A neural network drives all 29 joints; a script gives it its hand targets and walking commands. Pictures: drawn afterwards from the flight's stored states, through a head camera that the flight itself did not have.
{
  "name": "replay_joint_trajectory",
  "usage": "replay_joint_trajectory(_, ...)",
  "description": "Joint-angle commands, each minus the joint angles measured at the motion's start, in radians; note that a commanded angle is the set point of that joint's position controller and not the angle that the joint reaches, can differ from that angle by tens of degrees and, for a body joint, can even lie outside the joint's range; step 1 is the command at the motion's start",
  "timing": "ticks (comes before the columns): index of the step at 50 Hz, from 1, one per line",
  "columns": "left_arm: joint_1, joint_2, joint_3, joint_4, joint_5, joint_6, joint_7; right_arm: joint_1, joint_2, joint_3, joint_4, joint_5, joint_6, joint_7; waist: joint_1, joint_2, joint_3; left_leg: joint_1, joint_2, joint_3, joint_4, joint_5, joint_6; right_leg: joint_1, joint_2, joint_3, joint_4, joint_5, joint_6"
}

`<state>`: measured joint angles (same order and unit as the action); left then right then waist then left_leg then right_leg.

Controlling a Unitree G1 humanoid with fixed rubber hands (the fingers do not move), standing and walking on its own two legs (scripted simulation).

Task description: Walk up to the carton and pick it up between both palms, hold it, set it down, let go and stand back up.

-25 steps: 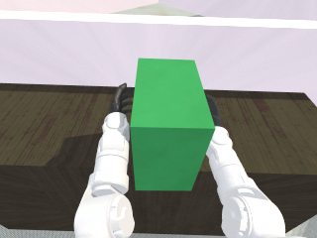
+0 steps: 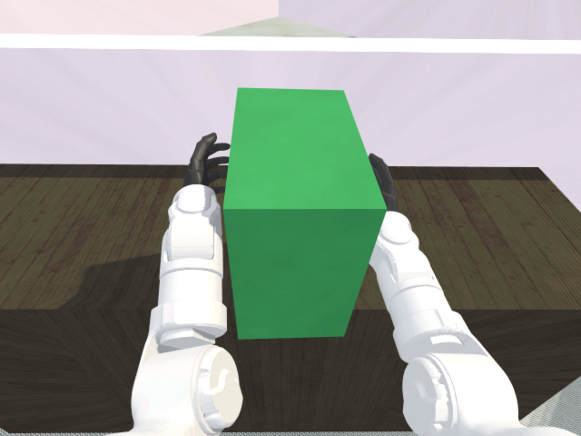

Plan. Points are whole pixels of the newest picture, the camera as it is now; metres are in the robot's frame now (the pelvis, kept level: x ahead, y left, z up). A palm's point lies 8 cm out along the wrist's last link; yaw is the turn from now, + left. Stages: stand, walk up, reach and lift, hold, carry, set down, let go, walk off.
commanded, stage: reach and lift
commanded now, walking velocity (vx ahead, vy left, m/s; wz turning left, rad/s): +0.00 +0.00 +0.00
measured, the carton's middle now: (291, 213) +0.42 -0.01 +0.12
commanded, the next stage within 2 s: hold in 1.88 s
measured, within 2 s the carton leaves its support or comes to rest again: neither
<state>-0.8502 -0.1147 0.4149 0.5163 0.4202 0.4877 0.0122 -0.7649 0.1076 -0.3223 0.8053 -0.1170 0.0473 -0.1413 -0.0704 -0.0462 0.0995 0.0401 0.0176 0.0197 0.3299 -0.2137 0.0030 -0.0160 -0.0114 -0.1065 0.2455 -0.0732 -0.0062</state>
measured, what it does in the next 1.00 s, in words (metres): stands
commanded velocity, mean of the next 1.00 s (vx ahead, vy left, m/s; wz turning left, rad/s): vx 0.00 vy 0.00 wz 0.00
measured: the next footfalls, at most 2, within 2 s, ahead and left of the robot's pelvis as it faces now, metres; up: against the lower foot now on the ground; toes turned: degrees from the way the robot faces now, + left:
none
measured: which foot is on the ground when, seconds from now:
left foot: down 0.00-1.00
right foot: down 0.00-1.00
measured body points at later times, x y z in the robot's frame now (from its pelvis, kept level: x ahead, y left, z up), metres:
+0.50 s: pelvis -0.01 +0.01 +0.00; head -0.06 +0.04 +0.44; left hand +0.40 +0.14 +0.25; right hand +0.38 -0.12 +0.21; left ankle -0.01 +0.11 -0.75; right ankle +0.05 -0.11 -0.75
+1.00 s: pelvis -0.01 -0.01 +0.00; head -0.08 +0.00 +0.44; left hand +0.39 +0.12 +0.30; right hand +0.38 -0.13 +0.25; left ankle -0.01 +0.11 -0.75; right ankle +0.05 -0.11 -0.75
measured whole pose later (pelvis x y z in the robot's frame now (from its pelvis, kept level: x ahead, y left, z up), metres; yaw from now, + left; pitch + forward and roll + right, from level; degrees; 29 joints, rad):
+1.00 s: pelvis -0.01 -0.01 +0.00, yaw +2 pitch -13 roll -1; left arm -1.05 -0.02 0.46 0.44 0.48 0.84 -0.07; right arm -0.95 0.02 -0.10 0.73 0.15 0.38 -0.25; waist -0.11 -0.03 0.05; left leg 0.10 0.03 -0.01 0.34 -0.21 -0.01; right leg 0.05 0.00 -0.14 0.25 -0.08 -0.02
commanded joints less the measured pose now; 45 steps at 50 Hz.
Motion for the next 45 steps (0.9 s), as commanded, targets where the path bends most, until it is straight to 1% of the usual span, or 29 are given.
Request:
replay_joint_trajectory(1,-0.403,-0.47,-0.334,-0.099,-0.098,0.051,-0.14,-0.728,0.411,0.399,-0.268,0.104,-0.06,0.083,-0.015,0.03,-0.428,-0.068,-0.048,0.036,-0.007,0.312,-0.009,0.337,0.029,0.006,0.058,0.267,0.049)
replay_joint_trajectory(2,-0.399,-0.466,-0.341,-0.115,-0.097,0.065,-0.141,-0.723,0.41,0.416,-0.284,0.117,-0.051,0.077,-0.016,0.03,-0.421,-0.074,-0.049,0.034,-0.005,0.315,-0.008,0.343,0.029,0.007,0.059,0.277,0.05)
replay_joint_trajectory(4,-0.402,-0.469,-0.367,-0.144,-0.1,0.095,-0.145,-0.733,0.402,0.437,-0.311,0.142,-0.035,0.065,-0.024,0.046,-0.403,-0.07,-0.05,0.028,-0.006,0.308,-0.009,0.339,0.029,0.006,0.054,0.257,0.049)
replay_joint_trajectory(6,-0.412,-0.471,-0.384,-0.168,-0.101,0.126,-0.15,-0.747,0.399,0.455,-0.324,0.169,-0.013,0.055,-0.03,0.047,-0.382,-0.069,-0.047,0.027,-0.01,0.294,-0.01,0.334,0.031,0.001,0.05,0.229,0.047)
replay_joint_trajectory(8,-0.43,-0.482,-0.398,-0.191,-0.104,0.152,-0.154,-0.76,0.397,0.464,-0.338,0.184,0.007,0.05,-0.041,0.06,-0.377,-0.074,-0.041,0.024,-0.016,0.282,-0.008,0.322,0.034,-0.003,0.044,0.193,0.043)
replay_joint_trajectory(10,-0.447,-0.489,-0.407,-0.209,-0.107,0.174,-0.156,-0.793,0.397,0.476,-0.358,0.208,0.023,0.048,-0.041,0.069,-0.386,-0.067,-0.036,0.02,-0.014,0.29,-0.011,0.316,0.04,-0.008,0.044,0.175,0.039)
replay_joint_trajectory(15,-0.447,-0.501,-0.392,-0.188,-0.095,0.227,-0.163,-0.818,0.374,0.477,-0.356,0.232,0.063,0.044,-0.049,0.066,-0.369,-0.055,-0.019,0.01,-0.015,0.335,-0.023,0.298,0.055,-0.015,0.031,0.136,0.031)
replay_joint_trajectory(17,-0.454,-0.502,-0.378,-0.175,-0.088,0.245,-0.167,-0.828,0.363,0.467,-0.342,0.233,0.081,0.044,-0.055,0.066,-0.35,-0.058,-0.013,0.007,-0.024,0.32,-0.021,0.293,0.058,-0.015,0.025,0.11,0.026)
replay_joint_trajectory(19,-0.47,-0.509,-0.368,-0.162,-0.081,0.262,-0.171,-0.844,0.355,0.457,-0.336,0.234,0.097,0.044,-0.06,0.066,-0.339,-0.066,-0.005,0.006,-0.031,0.317,-0.024,0.29,0.059,-0.014,0.025,0.095,0.03)
replay_joint_trajectory(23,-0.517,-0.509,-0.354,-0.138,-0.082,0.286,-0.178,-0.889,0.347,0.445,-0.322,0.25,0.124,0.044,-0.058,0.085,-0.324,-0.093,-0.001,0.003,-0.05,0.263,-0.02,0.293,0.064,-0.015,0.023,0.059,0.028)
replay_joint_trajectory(24,-0.53,-0.509,-0.347,-0.133,-0.081,0.29,-0.179,-0.905,0.356,0.446,-0.324,0.251,0.131,0.045,-0.056,0.081,-0.332,-0.096,0.0,0.005,-0.051,0.257,-0.017,0.297,0.065,-0.015,0.026,0.06,0.03)
replay_joint_trajectory(26,-0.554,-0.513,-0.348,-0.134,-0.087,0.293,-0.18,-0.927,0.357,0.442,-0.32,0.261,0.14,0.047,-0.063,0.096,-0.338,-0.107,0.002,0.001,-0.052,0.256,-0.02,0.298,0.068,-0.012,0.032,0.065,0.028)
replay_joint_trajectory(27,-0.566,-0.512,-0.35,-0.129,-0.087,0.295,-0.18,-0.941,0.362,0.448,-0.324,0.268,0.146,0.044,-0.061,0.089,-0.35,-0.105,-0.002,-0.001,-0.052,0.247,-0.016,0.299,0.066,-0.012,0.031,0.063,0.03)
replay_joint_trajectory(28,-0.572,-0.513,-0.345,-0.114,-0.085,0.297,-0.18,-0.944,0.362,0.441,-0.31,0.265,0.153,0.045,-0.061,0.101,-0.342,-0.113,0.002,-0.002,-0.054,0.233,-0.019,0.298,0.069,-0.011,0.035,0.055,0.03)
replay_joint_trajectory(31,-0.587,-0.502,-0.324,-0.086,-0.081,0.301,-0.186,-0.948,0.377,0.442,-0.291,0.271,0.172,0.039,-0.052,0.093,-0.337,-0.143,-0.006,0.004,-0.063,0.185,-0.007,0.323,0.067,-0.008,0.036,0.054,0.031)
replay_joint_trajectory(32,-0.605,-0.499,-0.324,-0.098,-0.085,0.301,-0.188,-0.966,0.378,0.448,-0.303,0.277,0.177,0.037,-0.054,0.091,-0.346,-0.153,-0.009,0.002,-0.067,0.178,-0.001,0.333,0.065,-0.007,0.038,0.059,0.033)
replay_joint_trajectory(33,-0.612,-0.491,-0.31,-0.084,-0.083,0.302,-0.189,-0.972,0.385,0.453,-0.299,0.283,0.184,0.034,-0.048,0.081,-0.349,-0.16,-0.015,0.005,-0.065,0.166,0.004,0.34,0.065,-0.006,0.04,0.056,0.033)
replay_joint_trajectory(34,-0.627,-0.49,-0.309,-0.083,-0.084,0.303,-0.192,-0.983,0.385,0.456,-0.301,0.289,0.191,0.032,-0.045,0.087,-0.349,-0.174,-0.012,0.003,-0.073,0.152,0.008,0.348,0.066,-0.004,0.045,0.056,0.035)
replay_joint_trajectory(38,-0.643,-0.464,-0.277,-0.062,-0.086,0.308,-0.204,-1.001,0.401,0.464,-0.304,0.312,0.218,0.021,-0.034,0.054,-0.354,-0.177,-0.027,0.011,-0.07,0.133,0.018,0.356,0.058,0.006,0.039,0.053,0.037)
replay_joint_trajectory(42,-0.654,-0.445,-0.249,-0.03,-0.083,0.315,-0.219,-1.014,0.405,0.467,-0.311,0.328,0.244,0.003,-0.029,0.029,-0.346,-0.19,-0.034,0.017,-0.079,0.108,0.029,0.367,0.05,0.01,0.033,0.046,0.046)
replay_joint_trajectory(44,-0.664,-0.428,-0.24,-0.034,-0.083,0.319,-0.225,-1.019,0.405,0.476,-0.333,0.345,0.255,-0.007,-0.029,0.021,-0.352,-0.19,-0.04,0.019,-0.08,0.1,0.034,0.376,0.047,0.017,0.032,0.055,0.05)
replay_joint_trajectory(45,-0.662,-0.427,-0.232,-0.021,-0.078,0.322,-0.23,-1.012,0.407,0.468,-0.316,0.344,0.264,-0.012,-0.031,0.024,-0.331,-0.195,-0.039,0.019,-0.081,0.095,0.035,0.37,0.046,0.021,0.027,0.052,0.048)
